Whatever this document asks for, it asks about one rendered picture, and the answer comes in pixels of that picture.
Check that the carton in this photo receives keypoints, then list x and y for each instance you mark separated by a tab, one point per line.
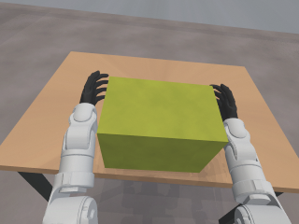
156	125

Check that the right robot forearm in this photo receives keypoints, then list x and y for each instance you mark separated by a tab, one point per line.
249	183

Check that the robot right upper arm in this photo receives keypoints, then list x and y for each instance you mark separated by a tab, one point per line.
260	214

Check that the left robot forearm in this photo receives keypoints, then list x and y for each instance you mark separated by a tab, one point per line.
76	164

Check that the table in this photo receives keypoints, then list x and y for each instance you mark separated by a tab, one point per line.
34	146

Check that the robot right hand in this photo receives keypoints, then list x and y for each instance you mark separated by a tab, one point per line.
226	102

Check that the robot left hand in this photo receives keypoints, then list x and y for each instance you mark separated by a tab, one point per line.
90	91

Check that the robot left upper arm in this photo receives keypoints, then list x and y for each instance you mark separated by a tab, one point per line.
72	210

